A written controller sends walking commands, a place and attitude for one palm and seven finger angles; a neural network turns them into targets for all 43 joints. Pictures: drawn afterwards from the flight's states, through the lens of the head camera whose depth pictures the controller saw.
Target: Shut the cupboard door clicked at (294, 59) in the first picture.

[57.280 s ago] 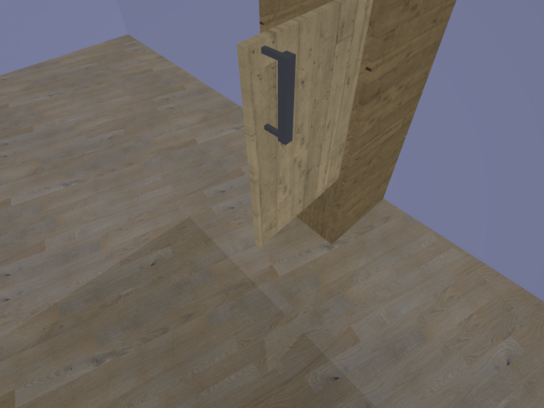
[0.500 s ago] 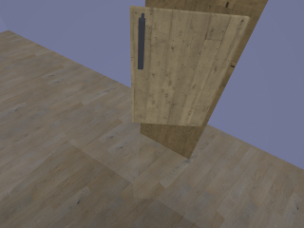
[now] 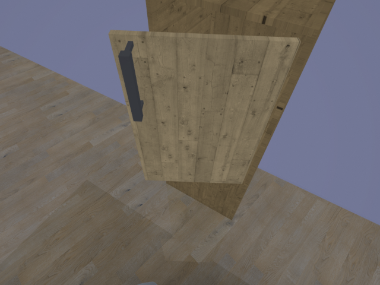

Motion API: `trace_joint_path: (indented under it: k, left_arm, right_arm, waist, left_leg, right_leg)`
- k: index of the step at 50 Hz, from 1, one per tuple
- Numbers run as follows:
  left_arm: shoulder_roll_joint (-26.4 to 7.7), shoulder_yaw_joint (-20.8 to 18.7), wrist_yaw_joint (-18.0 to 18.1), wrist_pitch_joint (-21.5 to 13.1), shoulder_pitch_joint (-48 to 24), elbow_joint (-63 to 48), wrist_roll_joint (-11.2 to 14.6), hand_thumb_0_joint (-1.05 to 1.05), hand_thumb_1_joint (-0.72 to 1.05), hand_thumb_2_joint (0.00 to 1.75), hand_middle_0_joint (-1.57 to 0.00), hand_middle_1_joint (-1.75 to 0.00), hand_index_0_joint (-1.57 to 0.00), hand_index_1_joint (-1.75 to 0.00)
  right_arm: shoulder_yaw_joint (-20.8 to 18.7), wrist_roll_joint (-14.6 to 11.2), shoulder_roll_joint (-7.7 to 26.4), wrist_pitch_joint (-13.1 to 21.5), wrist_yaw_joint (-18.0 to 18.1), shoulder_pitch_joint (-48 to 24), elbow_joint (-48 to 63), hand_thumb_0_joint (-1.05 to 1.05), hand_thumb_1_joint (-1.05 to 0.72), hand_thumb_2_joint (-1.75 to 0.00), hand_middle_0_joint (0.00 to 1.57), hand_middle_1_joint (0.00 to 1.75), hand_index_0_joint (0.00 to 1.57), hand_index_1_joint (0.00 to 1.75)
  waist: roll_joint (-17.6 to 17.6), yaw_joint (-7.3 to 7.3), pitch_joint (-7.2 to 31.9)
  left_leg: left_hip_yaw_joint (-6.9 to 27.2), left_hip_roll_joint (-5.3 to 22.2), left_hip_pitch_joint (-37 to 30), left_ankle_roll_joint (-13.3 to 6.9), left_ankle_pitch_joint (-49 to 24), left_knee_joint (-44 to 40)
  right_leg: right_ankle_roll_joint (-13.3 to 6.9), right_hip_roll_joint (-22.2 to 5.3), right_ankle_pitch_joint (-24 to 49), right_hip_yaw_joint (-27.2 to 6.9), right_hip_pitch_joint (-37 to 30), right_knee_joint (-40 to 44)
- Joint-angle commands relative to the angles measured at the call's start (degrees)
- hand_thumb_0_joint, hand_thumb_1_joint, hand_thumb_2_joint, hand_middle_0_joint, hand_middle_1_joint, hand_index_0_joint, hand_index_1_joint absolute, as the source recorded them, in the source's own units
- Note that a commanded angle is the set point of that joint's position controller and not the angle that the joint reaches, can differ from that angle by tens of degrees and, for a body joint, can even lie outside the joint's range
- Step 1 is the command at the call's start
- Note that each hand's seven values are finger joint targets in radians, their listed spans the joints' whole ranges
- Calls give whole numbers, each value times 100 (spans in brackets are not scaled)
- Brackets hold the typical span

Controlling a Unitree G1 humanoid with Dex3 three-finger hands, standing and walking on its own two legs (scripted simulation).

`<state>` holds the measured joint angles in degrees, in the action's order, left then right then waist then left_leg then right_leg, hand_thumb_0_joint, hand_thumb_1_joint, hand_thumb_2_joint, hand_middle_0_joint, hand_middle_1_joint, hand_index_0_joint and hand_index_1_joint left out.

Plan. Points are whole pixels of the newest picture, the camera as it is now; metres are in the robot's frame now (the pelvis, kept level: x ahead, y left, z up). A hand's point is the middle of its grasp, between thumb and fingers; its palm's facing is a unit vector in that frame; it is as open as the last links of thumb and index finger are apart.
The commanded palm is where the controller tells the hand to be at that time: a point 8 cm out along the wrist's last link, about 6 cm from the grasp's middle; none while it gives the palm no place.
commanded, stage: come to a stop and stand still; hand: left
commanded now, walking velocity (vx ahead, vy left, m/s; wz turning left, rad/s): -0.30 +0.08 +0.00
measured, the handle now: (134, 84) +0.50 +0.15 +0.15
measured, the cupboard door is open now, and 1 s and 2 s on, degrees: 29 29 29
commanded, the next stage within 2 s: look again from close up in 1.02 s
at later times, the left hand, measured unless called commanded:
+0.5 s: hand out of the picture +0.07 +0.19 -0.17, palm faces +0.01 -0.96 -0.28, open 7.4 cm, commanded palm none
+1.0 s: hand out of the picture +0.07 +0.24 -0.17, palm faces -0.10 -0.96 -0.24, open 7.4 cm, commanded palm none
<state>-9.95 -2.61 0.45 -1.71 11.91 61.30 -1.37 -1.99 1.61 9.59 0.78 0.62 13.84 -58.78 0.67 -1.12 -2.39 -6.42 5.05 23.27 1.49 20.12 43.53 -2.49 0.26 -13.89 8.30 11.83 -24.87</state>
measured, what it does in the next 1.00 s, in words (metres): steps on the spot: left foot, then left foot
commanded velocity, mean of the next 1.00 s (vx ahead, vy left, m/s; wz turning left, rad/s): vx -0.08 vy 0.01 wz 0.00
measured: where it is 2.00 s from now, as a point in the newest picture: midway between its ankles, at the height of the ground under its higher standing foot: outside the picture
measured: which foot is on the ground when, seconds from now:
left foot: up 0.00-0.02, down 0.04-0.36, up 0.38-0.58, down 0.60-1.00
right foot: down 0.00-1.00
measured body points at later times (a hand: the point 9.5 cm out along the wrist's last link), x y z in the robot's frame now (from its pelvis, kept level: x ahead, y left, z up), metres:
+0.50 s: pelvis +0.04 +0.00 +0.00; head +0.08 -0.01 +0.44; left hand +0.07 +0.24 -0.15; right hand +0.13 -0.25 -0.16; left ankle +0.02 +0.11 -0.70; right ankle -0.01 -0.10 -0.74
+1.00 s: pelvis +0.01 +0.05 +0.00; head +0.03 +0.04 +0.45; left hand +0.07 +0.29 -0.15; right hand +0.03 -0.19 -0.15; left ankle +0.04 +0.11 -0.74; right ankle -0.01 -0.10 -0.74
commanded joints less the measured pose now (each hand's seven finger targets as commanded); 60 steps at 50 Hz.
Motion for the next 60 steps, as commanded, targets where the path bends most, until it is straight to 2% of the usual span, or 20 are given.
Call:
trace_joint_path:
  k: [1,2,3,6,9,12,14,16,19,22,23,24,27,29,30,33,35,38,42,60]
  left_arm:
    - [-327,34,66,-82,194,-98,86,0,90,90,-20,-30,-20,-30]
    - [-205,92,117,-42,390,-100,118,0,90,90,-20,-30,-20,-30]
    - [-185,119,169,2,510,-84,93,0,90,90,-20,-30,-20,-30]
    - [-464,108,201,93,586,-11,90,0,90,90,-20,-30,-20,-30]
    - [-629,10,233,152,670,-127,82,0,90,90,-20,-30,-20,-30]
    - [-637,-64,228,199,618,-353,42,0,90,90,-20,-30,-20,-30]
    - [-631,-101,223,238,661,-462,21,0,90,90,-20,-30,-20,-30]
    - [-728,-120,224,227,739,-504,-26,0,90,90,-20,-30,-20,-30]
    - [-1029,-144,228,199,893,-442,-55,0,90,90,-20,-30,-20,-30]
    - [-984,-118,262,206,504,-523,-56,0,90,90,-20,-30,-20,-30]
    - [-1024,-52,480,102,791,-915,-40,0,90,90,-20,-30,-20,-30]
    - [-1312,-109,429,3,788,-1136,-36,0,90,90,-20,-30,-20,-30]
    - [-1265,-92,389,-3,493,-1355,6,0,90,90,-20,-30,-20,-30]
    - [-961,-5,357,79,528,-1387,68,0,90,90,-20,-30,-20,-30]
    - [-806,16,354,155,669,-1413,55,0,90,90,-20,-30,-20,-30]
    - [-841,82,283,210,524,-1298,34,0,90,90,-20,-30,-20,-30]
    - [-855,120,216,216,490,-1254,23,0,90,90,-20,-30,-20,-30]
    - [-893,146,178,180,406,-1231,25,0,90,90,-20,-30,-20,-30]
    - [-925,151,162,191,438,-1213,5,0,90,90,-20,-30,-20,-30]
    - [-881,247,177,96,613,-462,49,0,90,90,-20,-30,-20,-30]
  right_arm:
    - [73,-54,206,113,3,850,-155,0,-90,-90,20,30,20,30]
    - [85,-37,501,150,52,778,-127,0,-90,-90,20,30,20,30]
    - [74,-54,634,106,100,533,-75,0,-90,-90,20,30,20,30]
    - [63,-168,666,46,206,171,-48,0,-90,-90,20,30,20,30]
    - [-85,-143,869,-100,250,196,84,0,-90,-90,20,30,20,30]
    - [-211,-113,1029,-193,240,71,292,0,-90,-90,20,30,20,30]
    - [-244,-94,1041,-244,229,-141,429,0,-90,-90,20,30,20,30]
    - [-246,-103,867,-270,202,-247,533,0,-90,-90,20,30,20,30]
    - [-164,-99,452,-350,125,-591,697,0,-90,-90,20,30,20,30]
    - [-138,-139,507,-371,120,-693,591,0,-90,-90,20,30,20,30]
    - [-167,-188,603,-179,118,-854,1153,0,-90,-90,20,30,20,30]
    - [-177,-183,543,-163,3,-849,1187,0,-90,-90,20,30,20,30]
    - [-83,-149,440,-134,-52,-192,1186,0,-90,-90,20,30,20,30]
    - [-105,-76,818,-88,-27,160,1125,0,-90,-90,20,30,20,30]
    - [-82,-64,965,-88,-1,27,1230,0,-90,-90,20,30,20,30]
    - [-5,-56,1029,-32,29,-294,1270,0,-90,-90,20,30,20,30]
    - [23,-51,1007,-32,17,-308,1244,0,-90,-90,20,30,20,30]
    - [50,-51,962,-28,-8,-156,1131,0,-90,-90,20,30,20,30]
    - [42,-34,969,-18,-27,-37,969,0,-90,-90,20,30,20,30]
    - [127,-118,995,149,60,107,225,0,-90,-90,20,30,20,30]
  waist:
    - [39,-142,278]
    - [534,-10,364]
    - [417,71,241]
    - [946,81,275]
    - [646,39,731]
    - [370,46,864]
    - [255,122,852]
    - [-351,156,863]
    - [-1103,352,585]
    - [-1023,241,320]
    - [-879,136,744]
    - [-917,196,750]
    - [-294,-54,903]
    - [147,-39,745]
    - [269,138,539]
    - [737,215,-119]
    - [471,227,-182]
    - [-66,152,-66]
    - [14,150,-120]
    - [-30,126,249]
  left_leg:
    - [476,152,-1760,-51,-2521,-1896]
    - [967,668,-1708,-330,-3749,-1900]
    - [992,885,-1398,-496,-4002,-1857]
    - [819,717,-1697,-509,-5223,-1801]
    - [772,808,-2227,-565,-5955,-1502]
    - [849,932,-2173,-671,-5664,-1430]
    - [867,887,-1841,-682,-4778,-1355]
    - [602,483,-1356,-449,-3504,-943]
    - [364,-544,125,-55,1104,560]
    - [641,-415,322,-9,1140,1023]
    - [281,-757,646,-4,1573,704]
    - [408,-576,628,-227,467,524]
    - [232,-767,-727,-302,-603,-1136]
    - [1007,59,-1581,-601,-2609,-1504]
    - [1505,530,-1096,-875,-2778,-1625]
    - [1836,357,-477,-877,-1798,-2086]
    - [1809,236,-296,-781,-373,-2398]
    - [1506,23,-367,-622,248,-2453]
    - [1601,32,-241,-620,824,-2753]
    - [1220,76,-1281,-576,-1486,-2349]
  right_leg:
    - [-216,-883,1253,-713,585,272]
    - [64,-614,904,-651,351,190]
    - [169,-556,534,-635,39,355]
    - [234,-702,1627,-657,-124,112]
    - [190,-693,2020,-590,-30,-314]
    - [176,-602,1560,-627,110,-627]
    - [116,-614,1609,-777,46,-578]
    - [-116,-980,2937,-1217,-265,-300]
    - [-891,-2084,6096,-1923,-1041,-64]
    - [-1052,-1881,5403,-1605,-993,-60]
    - [-567,-1452,7858,-2352,-1471,-303]
    - [-473,-1473,7023,-1698,-1565,-765]
    - [-407,-1139,4560,-1272,-799,-1049]
    - [3,-643,2123,-970,162,-1280]
    - [146,-371,435,-827,216,-965]
    - [112,-174,-621,-811,234,-695]
    - [67,-220,-707,-924,181,-421]
    - [22,-396,-811,-1125,150,-32]
    - [36,-360,-982,-1088,202,-41]
    - [89,-552,262,-1164,-30,90]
